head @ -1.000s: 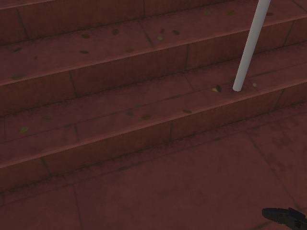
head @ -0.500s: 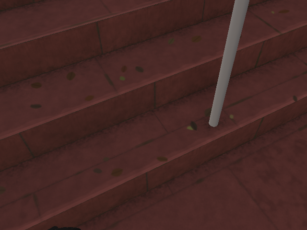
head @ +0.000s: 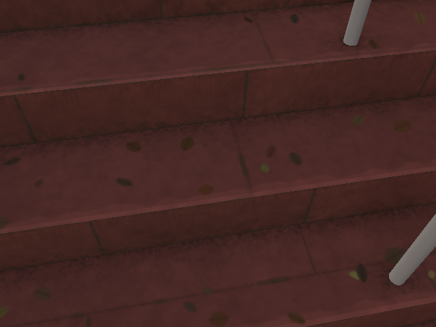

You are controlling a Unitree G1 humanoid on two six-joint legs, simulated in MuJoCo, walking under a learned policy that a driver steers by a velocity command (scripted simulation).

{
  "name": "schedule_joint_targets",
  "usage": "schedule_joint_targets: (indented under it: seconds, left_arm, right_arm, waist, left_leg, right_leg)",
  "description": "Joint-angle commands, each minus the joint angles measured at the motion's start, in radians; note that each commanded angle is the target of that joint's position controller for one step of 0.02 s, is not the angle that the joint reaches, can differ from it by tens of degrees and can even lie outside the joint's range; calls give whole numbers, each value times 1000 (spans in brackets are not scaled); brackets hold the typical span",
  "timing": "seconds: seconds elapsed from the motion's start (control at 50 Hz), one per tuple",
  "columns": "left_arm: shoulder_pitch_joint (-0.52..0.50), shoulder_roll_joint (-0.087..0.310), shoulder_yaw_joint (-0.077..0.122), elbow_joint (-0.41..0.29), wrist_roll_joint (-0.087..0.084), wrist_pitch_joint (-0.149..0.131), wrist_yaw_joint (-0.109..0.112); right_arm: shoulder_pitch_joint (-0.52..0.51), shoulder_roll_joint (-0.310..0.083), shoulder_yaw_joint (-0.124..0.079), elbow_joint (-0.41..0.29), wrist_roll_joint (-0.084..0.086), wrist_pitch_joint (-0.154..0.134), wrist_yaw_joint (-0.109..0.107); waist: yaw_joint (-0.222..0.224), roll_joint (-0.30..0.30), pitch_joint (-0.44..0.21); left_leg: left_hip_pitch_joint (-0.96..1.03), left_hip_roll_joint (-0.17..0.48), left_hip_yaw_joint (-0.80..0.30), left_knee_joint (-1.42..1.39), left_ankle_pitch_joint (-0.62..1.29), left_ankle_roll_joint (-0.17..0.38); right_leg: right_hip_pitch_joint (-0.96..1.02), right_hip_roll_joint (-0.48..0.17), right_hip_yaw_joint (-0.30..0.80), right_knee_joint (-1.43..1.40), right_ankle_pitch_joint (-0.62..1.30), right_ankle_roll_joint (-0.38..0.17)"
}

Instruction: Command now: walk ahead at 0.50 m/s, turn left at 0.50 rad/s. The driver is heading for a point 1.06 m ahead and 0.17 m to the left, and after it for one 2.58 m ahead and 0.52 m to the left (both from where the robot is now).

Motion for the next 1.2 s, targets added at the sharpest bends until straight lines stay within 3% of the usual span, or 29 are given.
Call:
schedule_joint_targets:
  seconds: [0.02, 0.04, 0.06, 0.1, 0.22, 0.3, 0.4, 0.44, 0.5, 0.56, 0.6, 0.64, 0.66, 0.68, 0.7, 0.72, 0.76, 0.8, 0.86, 0.94, 0.96, 0.98, 1.04, 1.06, 1.08, 1.1, 1.12, 1.14, 1.2]
  left_arm:
    - [-28, 94, 11, -93, 9, -7, 1]
    - [-5, 73, 3, -146, -7, -10, -6]
    - [-66, 136, 12, -128, 19, -13, -13]
    - [-127, 121, 9, -141, 8, -20, -17]
    - [-135, 58, -11, -162, 25, 53, -15]
    - [-197, 48, -18, -199, 28, 61, -10]
    - [-403, 56, -23, -312, 35, 43, -9]
    - [-533, 46, -23, -391, 30, 38, 18]
    - [-734, -25, -63, -538, 49, 28, 37]
    - [-725, -66, -104, -619, 38, 47, 23]
    - [-532, -90, -107, -603, 27, 105, 4]
    - [-126, -5, -51, -459, 8, 113, 20]
    - [60, 59, -10, -377, 15, 107, 35]
    - [115, 136, 20, -319, 45, 91, 41]
    - [165, 297, 46, -249, 38, 102, 52]
    - [-25, 234, 54, -293, -23, 97, 36]
    - [-313, 12, 2, -262, -13, 102, 32]
    - [-292, -100, -21, -178, -1, 87, 44]
    - [-182, -69, -3, -59, 10, 35, 19]
    - [-118, -68, -6, -3, -9, 38, 28]
    - [-234, 61, -4, -131, 101, 23, -28]
    - [-170, 87, 14, -94, 114, 24, -47]
    - [-10, -1, -29, 6, 72, -15, -94]
    - [70, 9, 25, 99, -67, -17, -6]
    - [114, -29, 9, 119, -67, -21, 30]
    - [35, 5, -22, 26, 85, -26, -44]
    - [105, -49, 22, 113, -25, -29, 16]
    - [70, -32, -31, 32, 96, -28, -46]
    - [135, -59, -53, 76, 77, -35, -66]
  right_arm:
    - [349, -241, -77, 40, -29, -15, -30]
    - [338, -328, -101, 19, -14, -16, -32]
    - [280, -272, -96, 13, 14, -6, -30]
    - [192, -176, -71, 11, 30, 1, -36]
    - [209, -164, -62, 13, 21, -38, -39]
    - [236, -153, -61, -6, 11, -13, -57]
    - [382, -184, -73, 10, 3, -16, -88]
    - [491, -221, -86, 25, -5, -27, -104]
    - [601, -195, -70, 105, -16, -50, -103]
    - [452, -128, -24, 140, 41, -26, -85]
    - [355, -165, -26, 118, 65, 5, -88]
    - [183, -335, -86, 32, 94, -29, -62]
    - [159, -327, -102, 52, 126, -57, -52]
    - [185, -251, -95, 82, 122, -81, -40]
    - [313, -83, -68, 53, 92, -79, -18]
    - [439, -44, -53, 49, 25, -64, -10]
    - [377, -37, -49, 29, -24, -6, -25]
    - [265, 48, -12, -16, -42, 43, -53]
    - [195, 96, 9, -67, -3, 45, -81]
    - [165, 82, 18, -105, -1, 25, -86]
    - [69, -78, 14, -142, 93, 37, -13]
    - [118, -100, -10, -103, 57, 45, 5]
    - [196, -65, -10, -15, -15, 37, -7]
    - [117, 126, 16, -45, -48, 26, -39]
    - [46, 154, 30, -51, -44, 21, -41]
    - [114, 11, 30, -22, 1, 30, 9]
    - [5, 143, 19, -52, -32, 28, -22]
    - [49, 22, 42, -30, -8, 34, 11]
    - [-4, 5, 39, -22, -18, 3, -5]
  waist:
    - [-153, 125, -197]
    - [-109, 296, -278]
    - [-112, 49, -194]
    - [-53, -26, -21]
    - [-10, 24, -103]
    - [-43, 84, -125]
    - [-119, 71, -27]
    - [-198, 117, -5]
    - [-224, 62, 104]
    - [-114, -12, 124]
    - [-22, -68, -62]
    - [158, 160, -362]
    - [244, 122, -424]
    - [251, -75, -404]
    - [146, -596, -507]
    - [-3, -364, -550]
    - [-146, -125, -200]
    - [-137, -35, -20]
    - [-123, -30, -8]
    - [-124, -36, -43]
    - [3, -147, -248]
    - [25, -156, -164]
    - [0, -131, -73]
    - [-67, 62, -79]
    - [-36, 68, -80]
    - [28, -211, -81]
    - [-25, 5, -83]
    - [55, -216, -50]
    - [67, -85, -60]
  left_leg:
    - [527, 173, -301, -91, 92, 119]
    - [680, 380, -827, -244, 205, 316]
    - [596, 337, -690, -280, 72, 274]
    - [365, 252, -508, -336, 198, 199]
    - [282, 139, -315, -243, 732, 114]
    - [322, 117, -381, -220, 507, 130]
    - [588, 220, -611, -243, 305, 222]
    - [787, 344, -740, -212, 576, 306]
    - [895, 375, -610, -223, 586, 211]
    - [364, 185, -387, -465, 234, 37]
    - [63, 130, -282, -622, 588, 56]
    - [82, 130, -250, -275, 1521, -2]
    - [213, 138, -279, -25, 1569, -47]
    - [184, 32, -304, 377, 799, -85]
    - [32, -321, -411, 914, -240, -134]
    - [21, -251, -525, 1143, -189, -124]
    - [-162, -113, -304, 1114, -105, -125]
    - [-262, -91, -282, 1192, -92, -105]
    - [-415, -116, -285, 1345, -58, -65]
    - [-407, -51, -223, 973, 46, -111]
    - [-607, -58, -260, 1157, 35, -170]
    - [-742, -86, -344, 1225, 66, -170]
    - [-847, -98, -344, 1416, 179, -47]
    - [-753, -15, -167, 1234, 139, -78]
    - [-726, 8, -94, 1209, 173, -84]
    - [-799, 18, -145, 1362, 110, -57]
    - [-770, 33, -63, 1330, 135, -80]
    - [-902, 65, -151, 1397, 94, -50]
    - [-1080, 116, -210, 1332, 71, -26]
  right_leg:
    - [-385, -121, 28, 717, 322, -36]
    - [-699, 77, 161, 993, -120, 1]
    - [-751, -29, 295, 952, 1, -1]
    - [-702, -79, 277, 826, 140, 10]
    - [-600, -54, 203, 760, 171, 81]
    - [-720, -49, 193, 874, 185, 72]
    - [-1126, -79, 239, 965, 35, 56]
    - [-1493, -43, 287, 1477, -183, 27]
    - [-1948, -31, 359, 1872, -547, -47]
    - [-1452, -64, 241, 1363, -409, -67]
    - [-738, -8, 99, 1085, -7, -64]
    - [-140, 64, 167, 937, 159, -65]
    - [-71, 48, 222, 715, 256, -72]
    - [-43, -44, 464, 395, 419, -153]
    - [-42, -343, 986, 94, 1137, -274]
    - [-162, -383, 1084, 48, 917, -277]
    - [-487, -272, 892, 128, 149, -227]
    - [-685, -187, 688, 119, -120, -177]
    - [-648, -188, 550, 94, 144, -161]
    - [-546, -153, 374, -2, 379, -147]
    - [-479, -191, 500, -118, -33, -217]
    - [-399, -253, 632, -150, -254, -275]
    - [-371, -227, 611, -153, -214, -267]
    - [-267, -212, 477, -79, -98, -171]
    - [-298, -186, 452, -73, -29, -181]
    - [-376, -161, 466, -174, -153, -224]
    - [-241, -211, 493, -112, -59, -236]
    - [-299, -206, 529, -183, -126, -266]
    - [-62, -307, 620, -170, 3, -326]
